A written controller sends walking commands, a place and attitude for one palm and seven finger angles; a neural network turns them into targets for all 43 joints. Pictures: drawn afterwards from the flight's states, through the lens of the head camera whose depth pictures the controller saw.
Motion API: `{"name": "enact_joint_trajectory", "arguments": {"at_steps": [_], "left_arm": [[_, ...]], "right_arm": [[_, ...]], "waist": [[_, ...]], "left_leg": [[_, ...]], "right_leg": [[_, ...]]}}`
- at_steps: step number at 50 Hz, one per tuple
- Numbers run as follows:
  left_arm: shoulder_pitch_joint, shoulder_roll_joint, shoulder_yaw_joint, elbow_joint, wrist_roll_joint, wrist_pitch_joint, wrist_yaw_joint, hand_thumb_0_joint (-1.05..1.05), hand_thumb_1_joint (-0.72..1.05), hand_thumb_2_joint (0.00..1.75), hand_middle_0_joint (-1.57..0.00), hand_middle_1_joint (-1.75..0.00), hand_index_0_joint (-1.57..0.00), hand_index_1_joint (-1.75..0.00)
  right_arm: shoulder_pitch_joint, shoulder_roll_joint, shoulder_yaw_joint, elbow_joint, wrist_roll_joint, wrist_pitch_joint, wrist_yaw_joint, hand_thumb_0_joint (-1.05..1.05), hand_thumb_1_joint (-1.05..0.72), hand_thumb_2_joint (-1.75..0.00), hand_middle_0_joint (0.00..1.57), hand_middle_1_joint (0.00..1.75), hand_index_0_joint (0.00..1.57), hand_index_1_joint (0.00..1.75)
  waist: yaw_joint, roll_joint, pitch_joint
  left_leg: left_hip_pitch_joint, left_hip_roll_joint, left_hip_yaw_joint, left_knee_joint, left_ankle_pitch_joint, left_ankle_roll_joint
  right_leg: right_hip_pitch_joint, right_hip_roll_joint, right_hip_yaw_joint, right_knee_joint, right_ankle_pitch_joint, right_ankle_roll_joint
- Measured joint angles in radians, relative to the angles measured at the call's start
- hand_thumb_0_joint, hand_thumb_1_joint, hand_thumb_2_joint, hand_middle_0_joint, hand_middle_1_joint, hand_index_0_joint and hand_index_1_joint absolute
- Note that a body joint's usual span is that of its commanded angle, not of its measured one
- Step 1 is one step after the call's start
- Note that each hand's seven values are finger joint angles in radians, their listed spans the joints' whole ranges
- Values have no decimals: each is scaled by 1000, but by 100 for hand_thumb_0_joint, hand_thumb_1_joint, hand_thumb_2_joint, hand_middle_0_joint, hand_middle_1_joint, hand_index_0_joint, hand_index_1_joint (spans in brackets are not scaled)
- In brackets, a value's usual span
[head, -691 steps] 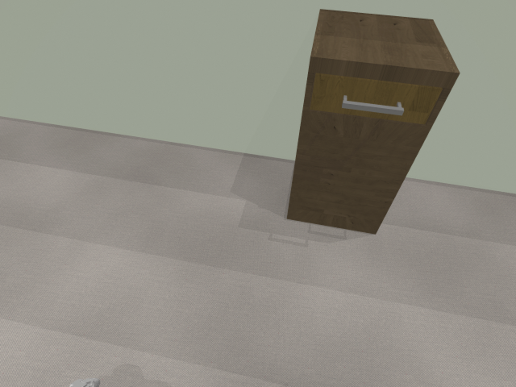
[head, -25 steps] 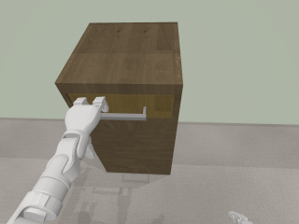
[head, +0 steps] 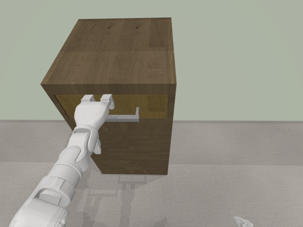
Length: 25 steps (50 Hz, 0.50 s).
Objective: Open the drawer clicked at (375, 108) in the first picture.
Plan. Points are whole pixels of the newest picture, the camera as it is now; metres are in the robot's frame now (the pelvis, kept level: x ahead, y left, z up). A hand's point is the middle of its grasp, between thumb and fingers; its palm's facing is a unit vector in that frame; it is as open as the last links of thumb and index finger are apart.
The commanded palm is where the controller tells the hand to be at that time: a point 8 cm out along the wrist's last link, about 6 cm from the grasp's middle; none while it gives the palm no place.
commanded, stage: move the hooked fingers above the handle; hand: left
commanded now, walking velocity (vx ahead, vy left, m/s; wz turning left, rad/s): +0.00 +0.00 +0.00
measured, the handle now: (113, 114) +0.49 +0.16 -0.05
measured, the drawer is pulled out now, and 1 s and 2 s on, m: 0.00 0.00 0.00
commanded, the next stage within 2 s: none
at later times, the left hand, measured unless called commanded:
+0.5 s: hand (111, 116) +0.45 +0.15 +0.00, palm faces -0.01 -0.04 -1.00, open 13.7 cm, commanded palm +0.42 +0.17 +0.07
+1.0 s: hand (105, 117) +0.45 +0.17 +0.00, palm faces -0.04 -0.02 -1.00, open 13.7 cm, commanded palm +0.42 +0.17 +0.06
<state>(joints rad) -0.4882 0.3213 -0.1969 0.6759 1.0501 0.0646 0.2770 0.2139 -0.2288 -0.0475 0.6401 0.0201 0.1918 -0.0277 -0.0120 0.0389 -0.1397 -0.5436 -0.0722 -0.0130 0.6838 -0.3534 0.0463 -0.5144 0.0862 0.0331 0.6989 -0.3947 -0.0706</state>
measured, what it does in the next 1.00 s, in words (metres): stands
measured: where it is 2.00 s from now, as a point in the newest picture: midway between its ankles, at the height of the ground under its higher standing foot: outside the picture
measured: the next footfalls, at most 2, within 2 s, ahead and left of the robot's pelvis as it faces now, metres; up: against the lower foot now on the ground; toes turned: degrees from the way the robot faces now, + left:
none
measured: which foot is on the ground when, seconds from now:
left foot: down 0.00-1.00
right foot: down 0.00-1.00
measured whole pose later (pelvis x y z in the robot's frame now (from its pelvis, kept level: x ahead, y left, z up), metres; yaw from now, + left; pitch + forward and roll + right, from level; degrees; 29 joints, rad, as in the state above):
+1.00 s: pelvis -0.01 +0.01 -0.01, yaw -1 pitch +18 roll +0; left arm -0.74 0.33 -0.13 1.04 1.08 0.07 0.39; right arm 0.32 -0.23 -0.05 0.66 0.02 0.15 -0.03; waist -0.11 0.04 -0.17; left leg -0.72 -0.06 0.00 0.78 -0.37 0.05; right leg -0.68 0.10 0.03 0.76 -0.39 -0.06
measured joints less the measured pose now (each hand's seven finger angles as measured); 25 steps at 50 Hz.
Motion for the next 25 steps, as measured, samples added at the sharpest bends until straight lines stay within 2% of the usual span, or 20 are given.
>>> {"name": "enact_joint_trajectory", "arguments": {"at_steps": [8,12,18,25], "left_arm": [[-94,-11,19,131,12,-3,51,0,-49,30,-32,-120,-32,-120],[-138,-9,22,196,11,17,55,0,-49,30,-32,-120,-32,-120],[-178,-17,27,245,11,-3,64,0,-49,30,-32,-120,-32,-120],[-198,-32,53,284,34,-5,130,0,-49,30,-34,-123,-34,-122]], "right_arm": [[20,3,-4,18,-4,-2,3,1,-90,-90,20,30,20,30],[39,2,-7,23,-5,-1,5,1,-90,-90,20,30,20,30],[75,-2,-18,35,-11,-9,10,1,-90,-90,20,30,20,30],[100,-5,-23,51,-18,-13,17,1,-90,-90,20,30,20,30]], "waist": [[-22,-2,-18],[-39,-2,-23],[-57,-1,-32],[-69,2,-49]], "left_leg": [[-56,5,-1,30,-11,-6],[-79,8,-2,39,-12,-7],[-115,11,-2,58,-19,-7],[-159,14,5,91,-32,-5]], "right_leg": [[-55,6,-5,28,-8,-5],[-78,9,-6,34,-8,-7],[-112,12,-7,47,-12,-7],[-155,16,-4,77,-20,-4]]}}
